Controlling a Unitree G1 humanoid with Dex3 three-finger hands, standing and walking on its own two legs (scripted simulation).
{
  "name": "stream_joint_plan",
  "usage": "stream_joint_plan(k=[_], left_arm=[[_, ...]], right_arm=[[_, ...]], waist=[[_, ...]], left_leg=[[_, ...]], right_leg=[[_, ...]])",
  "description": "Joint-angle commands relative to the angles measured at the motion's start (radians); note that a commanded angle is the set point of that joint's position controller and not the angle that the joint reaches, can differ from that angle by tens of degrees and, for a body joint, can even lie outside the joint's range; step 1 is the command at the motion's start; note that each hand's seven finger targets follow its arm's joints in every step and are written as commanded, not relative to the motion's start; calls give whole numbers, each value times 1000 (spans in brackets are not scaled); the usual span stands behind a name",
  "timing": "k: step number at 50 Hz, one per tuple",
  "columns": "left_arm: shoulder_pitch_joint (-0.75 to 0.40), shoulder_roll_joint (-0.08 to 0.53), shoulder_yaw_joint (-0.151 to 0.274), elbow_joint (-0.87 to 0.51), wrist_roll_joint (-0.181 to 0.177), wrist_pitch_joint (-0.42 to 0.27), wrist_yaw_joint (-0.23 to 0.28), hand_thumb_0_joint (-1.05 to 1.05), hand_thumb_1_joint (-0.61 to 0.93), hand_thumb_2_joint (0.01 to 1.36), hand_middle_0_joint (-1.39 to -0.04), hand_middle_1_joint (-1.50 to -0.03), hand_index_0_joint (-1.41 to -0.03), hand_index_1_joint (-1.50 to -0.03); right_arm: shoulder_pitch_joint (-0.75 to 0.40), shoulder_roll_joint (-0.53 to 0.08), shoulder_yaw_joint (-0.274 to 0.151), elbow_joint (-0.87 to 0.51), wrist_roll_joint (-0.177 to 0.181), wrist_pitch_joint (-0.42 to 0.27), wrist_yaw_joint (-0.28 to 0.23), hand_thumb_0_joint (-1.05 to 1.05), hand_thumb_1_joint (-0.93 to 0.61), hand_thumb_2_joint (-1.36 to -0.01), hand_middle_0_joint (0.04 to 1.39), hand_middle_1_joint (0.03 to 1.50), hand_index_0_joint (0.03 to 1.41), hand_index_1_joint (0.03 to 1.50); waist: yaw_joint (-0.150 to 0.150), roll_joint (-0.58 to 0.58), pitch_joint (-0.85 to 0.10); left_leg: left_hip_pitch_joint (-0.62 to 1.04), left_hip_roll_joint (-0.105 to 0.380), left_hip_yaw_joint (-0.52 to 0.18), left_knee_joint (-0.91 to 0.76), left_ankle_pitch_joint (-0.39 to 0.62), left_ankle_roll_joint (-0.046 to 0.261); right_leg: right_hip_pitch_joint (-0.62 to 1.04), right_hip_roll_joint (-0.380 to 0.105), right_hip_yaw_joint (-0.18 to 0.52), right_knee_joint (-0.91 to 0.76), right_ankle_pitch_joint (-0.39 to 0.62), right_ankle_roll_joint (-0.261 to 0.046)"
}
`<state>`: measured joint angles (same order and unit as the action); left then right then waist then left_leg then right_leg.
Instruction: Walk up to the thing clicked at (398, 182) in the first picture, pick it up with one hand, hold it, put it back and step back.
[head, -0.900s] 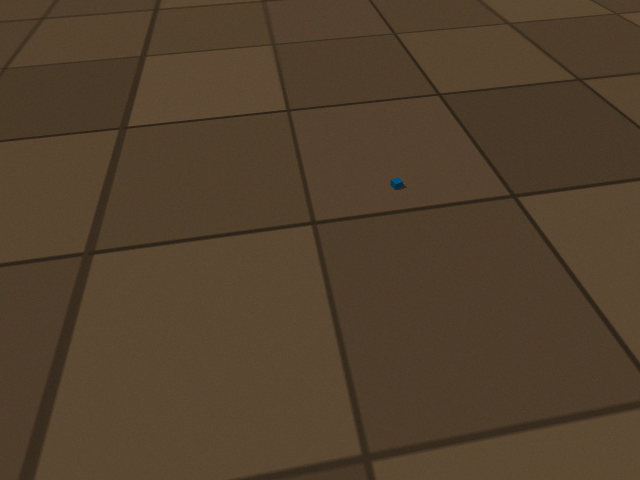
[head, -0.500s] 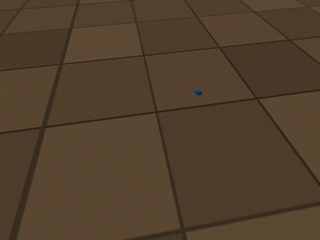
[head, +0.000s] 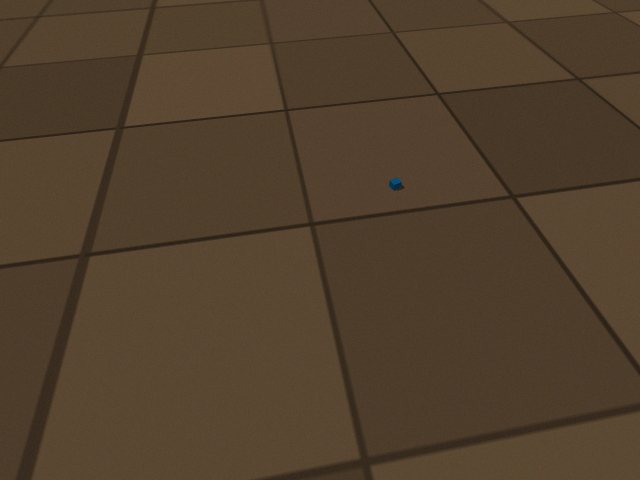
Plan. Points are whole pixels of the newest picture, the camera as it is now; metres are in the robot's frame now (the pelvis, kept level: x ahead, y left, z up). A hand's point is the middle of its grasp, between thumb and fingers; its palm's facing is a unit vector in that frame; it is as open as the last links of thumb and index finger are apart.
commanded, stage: stand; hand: left
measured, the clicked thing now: (395, 183) +1.49 -0.33 -0.77
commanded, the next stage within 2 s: walk up in 0.22 s
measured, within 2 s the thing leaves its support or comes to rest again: neither
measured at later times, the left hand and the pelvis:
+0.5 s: hand out of the picture +0.15 +0.24 -0.14, palm faces -0.07 -0.92 -0.37, open 7.4 cm; pelvis +0.05 -0.06 -0.01, yaw -3 degrees
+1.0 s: hand (261, 390) +0.29 +0.12 -0.19, palm faces -0.08 -0.96 -0.28, open 7.4 cm; pelvis +0.25 -0.14 -0.03, yaw -3 degrees
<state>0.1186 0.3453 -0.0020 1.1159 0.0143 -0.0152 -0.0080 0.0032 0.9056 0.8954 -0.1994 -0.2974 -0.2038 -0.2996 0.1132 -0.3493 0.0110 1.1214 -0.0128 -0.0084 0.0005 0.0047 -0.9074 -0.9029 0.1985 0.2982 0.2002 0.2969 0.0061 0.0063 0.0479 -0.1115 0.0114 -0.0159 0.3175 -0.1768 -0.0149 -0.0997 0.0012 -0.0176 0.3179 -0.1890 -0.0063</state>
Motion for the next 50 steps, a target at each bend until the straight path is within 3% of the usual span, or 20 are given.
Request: stream_joint_plan(k=[1,10,11,12,13,14,16,22,26,27,28,29,32,39,43,44,45,46,47,50], left_arm=[[-34,213,38,-55,-7,-19,17,0,900,900,-200,-300,-200,-300],[-42,217,40,-56,-5,-17,18,0,900,900,-200,-300,-200,-300],[-10,324,136,-134,34,-13,-27,0,900,900,-200,-300,-200,-300],[-80,306,134,-152,45,-3,-48,0,900,900,-200,-300,-200,-300],[-160,265,136,-199,53,6,-66,0,900,900,-200,-300,-200,-300],[-180,263,139,-235,58,7,-72,0,900,900,-200,-300,-200,-300],[-120,273,143,-231,40,-3,-87,0,900,900,-200,-300,-200,-300],[-78,264,154,-255,30,7,-135,0,900,900,-200,-300,-200,-300],[153,286,175,-178,33,-10,-116,0,900,900,-200,-300,-200,-300],[285,342,198,-143,39,-20,-100,0,900,900,-200,-300,-200,-300],[395,441,228,-146,47,-26,-81,0,900,900,-200,-300,-200,-300],[280,470,212,-204,35,-25,-79,0,900,900,-200,-300,-200,-300],[54,396,182,-276,9,-34,-69,0,900,900,-200,-300,-200,-300],[98,342,163,-318,15,-42,-74,0,900,900,-200,-300,-200,-300],[38,295,136,-357,18,-36,-79,0,900,900,-200,-300,-200,-300],[95,235,117,-355,17,-34,-81,0,900,900,-200,-300,-200,-300],[140,172,102,-362,19,-34,-80,0,900,900,-200,-300,-200,-300],[137,279,129,-356,19,-23,-70,0,900,900,-200,-300,-200,-300],[141,344,137,-340,19,-19,-69,0,900,900,-200,-300,-200,-300],[173,328,145,-286,14,-22,-79,0,900,900,-200,-300,-200,-300]], right_arm=[[-36,-210,-43,-59,5,-25,-12,0,-900,-900,200,300,200,300],[-28,-208,-41,-60,3,-23,-13,0,-900,-900,200,300,200,300],[101,-341,-122,-92,-7,-52,-6,0,-900,-900,200,300,200,300],[176,-375,-145,-64,-18,-62,-4,0,-900,-900,200,300,200,300],[206,-420,-175,-70,-21,-69,-6,0,-900,-900,200,300,200,300],[193,-435,-185,-102,-20,-83,-11,0,-900,-900,200,300,200,300],[154,-378,-168,-134,-13,-105,-18,0,-900,-900,200,300,200,300],[58,-392,-178,-212,-38,-105,3,0,-900,-900,200,300,200,300],[12,-341,-162,-221,-39,-90,3,0,-900,-900,200,300,200,300],[41,-280,-140,-223,-45,-86,-2,0,-900,-900,200,300,200,300],[65,-182,-99,-256,-23,-89,1,0,-900,-900,200,300,200,300],[48,-260,-121,-268,-4,-84,-3,0,-900,-900,200,300,200,300],[143,-344,-142,-191,9,-84,13,0,-900,-900,200,300,200,300],[144,-287,-140,-244,0,-91,48,0,-900,-900,200,300,200,300],[327,-308,-170,-218,-8,-113,25,0,-900,-900,200,300,200,300],[418,-358,-190,-201,-18,-121,7,0,-900,-900,200,300,200,300],[464,-441,-208,-221,-31,-125,-7,0,-900,-900,200,300,200,300],[379,-467,-206,-277,-11,-127,-10,0,-900,-900,200,300,200,300],[293,-450,-198,-294,17,-126,-10,0,-900,-900,200,300,200,300],[206,-362,-162,-314,10,-133,-8,0,-900,-900,200,300,200,300]], waist=[[-2,0,-85],[-4,-6,-70],[-30,-66,-171],[-76,-11,-93],[-113,139,7],[-105,121,58],[-44,21,14],[-9,191,54],[107,42,-38],[172,-161,-94],[217,-465,-78],[157,-349,-43],[15,-153,57],[30,-141,32],[-97,22,-59],[-137,197,-122],[-129,346,-129],[-112,172,-107],[-71,74,-37],[-15,68,19]], left_leg=[[29,117,-81,-27,170,39],[16,116,-85,-39,157,37],[102,125,-127,27,-340,123],[158,192,-242,-35,-559,166],[179,340,-442,-152,-680,237],[161,453,-542,-181,-635,287],[160,384,-439,-159,-496,246],[-143,255,-135,-156,-422,194],[-341,162,27,161,-363,138],[-485,91,85,481,-297,115],[-676,-47,77,823,-472,74],[-646,-40,-36,914,-405,61],[-521,106,-50,816,-225,58],[-359,85,47,407,-144,32],[124,34,100,224,19,48],[298,74,5,157,-155,74],[350,325,-460,16,-486,135],[207,469,-757,-148,-756,237],[110,484,-689,-142,-724,272],[-26,345,-324,-81,-393,228]], right_leg=[[17,-137,102,-38,174,-24],[14,-135,101,-46,151,-20],[-70,-69,73,84,-331,-52],[-316,-46,53,211,-460,-50],[-542,-28,12,478,-335,-25],[-659,-93,156,598,-299,-34],[-640,-118,223,654,-224,-36],[-318,-114,48,396,-167,7],[98,-34,-95,266,-62,0],[294,-16,-57,230,-184,-22],[292,-230,354,-8,-544,-81],[92,-395,694,-234,-784,-189],[-111,-309,430,-151,-601,-199],[-128,-246,200,-106,-310,-221],[-378,-175,54,176,-220,-164],[-486,-84,-25,455,-183,-133],[-684,46,-18,736,-357,-72],[-695,29,119,862,-347,-60],[-685,-37,174,897,-271,-52],[-591,-112,168,795,-168,-18]])
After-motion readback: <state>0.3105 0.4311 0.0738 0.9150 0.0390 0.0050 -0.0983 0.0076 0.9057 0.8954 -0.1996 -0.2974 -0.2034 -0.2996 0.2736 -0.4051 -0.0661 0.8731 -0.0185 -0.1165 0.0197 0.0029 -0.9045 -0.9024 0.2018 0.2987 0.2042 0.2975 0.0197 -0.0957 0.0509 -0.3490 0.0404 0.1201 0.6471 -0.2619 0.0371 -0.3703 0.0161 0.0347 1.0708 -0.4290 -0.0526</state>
